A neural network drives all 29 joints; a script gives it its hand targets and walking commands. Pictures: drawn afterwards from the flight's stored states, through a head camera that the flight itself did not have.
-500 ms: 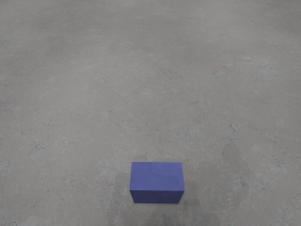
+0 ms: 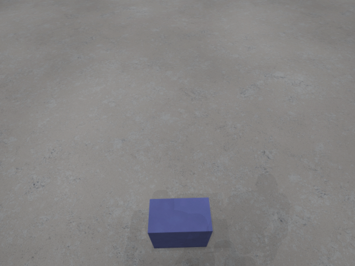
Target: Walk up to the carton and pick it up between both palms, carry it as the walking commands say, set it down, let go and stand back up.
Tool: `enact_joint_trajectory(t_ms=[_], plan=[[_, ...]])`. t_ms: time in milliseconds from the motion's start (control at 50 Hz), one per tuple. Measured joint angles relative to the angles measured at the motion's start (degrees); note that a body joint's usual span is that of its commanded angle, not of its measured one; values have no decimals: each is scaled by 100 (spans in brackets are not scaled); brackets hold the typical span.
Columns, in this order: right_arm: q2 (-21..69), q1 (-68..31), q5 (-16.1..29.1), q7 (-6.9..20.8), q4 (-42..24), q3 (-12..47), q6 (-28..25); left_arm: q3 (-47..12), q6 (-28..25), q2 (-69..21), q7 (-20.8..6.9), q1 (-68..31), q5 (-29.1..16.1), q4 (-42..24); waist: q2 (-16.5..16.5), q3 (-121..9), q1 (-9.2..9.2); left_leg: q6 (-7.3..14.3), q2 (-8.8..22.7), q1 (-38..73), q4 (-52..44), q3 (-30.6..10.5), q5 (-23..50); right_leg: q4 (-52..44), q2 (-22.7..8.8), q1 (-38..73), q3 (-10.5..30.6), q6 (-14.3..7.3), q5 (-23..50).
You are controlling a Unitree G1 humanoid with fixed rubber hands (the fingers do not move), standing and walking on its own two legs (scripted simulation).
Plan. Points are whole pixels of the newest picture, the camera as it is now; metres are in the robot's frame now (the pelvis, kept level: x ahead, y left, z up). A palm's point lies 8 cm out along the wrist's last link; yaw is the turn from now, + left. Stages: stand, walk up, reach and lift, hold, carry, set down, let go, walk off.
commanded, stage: reach and lift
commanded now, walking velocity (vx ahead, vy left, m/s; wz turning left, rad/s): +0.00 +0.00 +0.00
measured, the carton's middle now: (179, 224) +0.39 +0.00 -0.63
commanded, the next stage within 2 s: none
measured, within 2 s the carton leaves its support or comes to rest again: neither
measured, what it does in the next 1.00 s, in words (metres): lowers itself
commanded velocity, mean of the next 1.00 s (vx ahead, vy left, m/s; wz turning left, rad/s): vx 0.00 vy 0.00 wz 0.00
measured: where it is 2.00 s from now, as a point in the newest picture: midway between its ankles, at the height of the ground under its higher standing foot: outside the picture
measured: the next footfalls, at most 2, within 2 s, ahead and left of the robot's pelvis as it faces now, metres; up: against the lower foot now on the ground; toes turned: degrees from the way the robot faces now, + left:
none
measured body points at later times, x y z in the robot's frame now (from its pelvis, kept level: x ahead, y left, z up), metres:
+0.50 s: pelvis -0.03 +0.00 -0.06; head +0.10 +0.00 +0.37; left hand +0.15 +0.21 -0.19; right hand +0.13 -0.22 -0.19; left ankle -0.02 +0.13 -0.74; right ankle -0.03 -0.13 -0.74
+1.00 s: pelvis -0.12 -0.01 -0.11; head +0.09 +0.00 +0.29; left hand +0.27 +0.22 -0.21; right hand +0.26 -0.22 -0.21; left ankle -0.02 +0.13 -0.74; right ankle -0.03 -0.13 -0.74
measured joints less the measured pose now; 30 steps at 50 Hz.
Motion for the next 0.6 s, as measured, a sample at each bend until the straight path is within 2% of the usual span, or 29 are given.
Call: enact_joint_trajectory(t_ms=[40, 100, 160, 220, 280, 360, 480, 560, 600], plan=[[-126, -221, 82, -175, -926, -60, 511, 1, 466, 133, 17, -143, -171, -829, 17, -99, -5, -15, 39, -673, 603, 4, -197, 596, 20, -690, 64, 7, -176], [-472, -972, 335, -64, -1908, 35, 1470, -107, 1417, 422, 7, -815, -351, -1827, -39, -17, 45, -13, 36, -1288, 1176, 54, -371, 1263, 2, -1374, 159, -5, -386], [-752, -1577, 511, 82, -2523, 124, 2449, -175, 2370, 596, -107, -1476, -381, -2465, -65, -68, 140, -20, 31, -1768, 1551, 36, -486, 1657, 0, -1862, 190, -31, -510], [-745, -1656, 423, 161, -2962, 90, 2963, -161, 2921, 558, -247, -1522, -270, -2936, -71, -260, 198, -1, 1, -1970, 1586, -75, -369, 1723, 33, -2085, 215, -4, -545], [-428, -1389, 56, 216, -3214, -86, 2998, -94, 2974, 436, -348, -1175, -52, -3203, -156, -311, 167, -44, -22, -1963, 1456, -82, -491, 1610, 40, -2104, 262, -12, -520], [-28, -1034, -297, 279, -3290, -383, 2672, 85, 2625, 190, -382, -849, 280, -3323, -143, -404, 91, -72, 12, -2481, 1689, -198, -535, 1733, 136, -2553, 312, -31, -510], [71, -1142, -180, 387, -3360, -414, 2131, 439, 2021, 44, -387, -1061, 380, -3386, -98, -542, 64, -130, 2, -3783, 2741, -325, -851, 2749, 197, -3835, 383, -1, -815], [24, -1504, -150, 327, -3504, -397, 2142, 513, 2035, 146, -423, -1368, 230, -3539, -80, -625, 17, -104, -53, -4314, 3154, -356, -888, 3189, 174, -4368, 409, 80, -871], [-24, -1738, -123, 316, -3534, -402, 2229, 489, 2149, 229, -429, -1565, 111, -3577, -68, -589, 0, -97, -71, -4431, 3263, -378, -869, 3308, 169, -4480, 400, 38, -871]])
